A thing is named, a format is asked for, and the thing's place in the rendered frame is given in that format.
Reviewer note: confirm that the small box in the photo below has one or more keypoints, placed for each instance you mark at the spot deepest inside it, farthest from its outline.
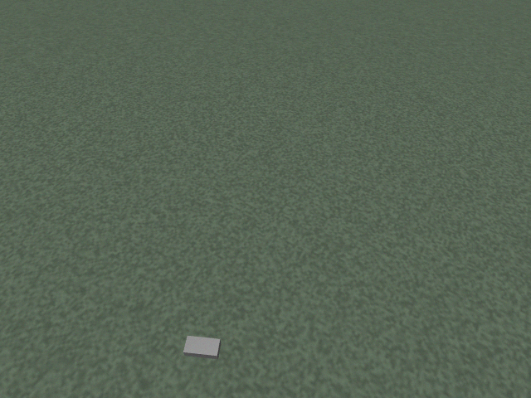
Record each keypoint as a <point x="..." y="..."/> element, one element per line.
<point x="202" y="347"/>

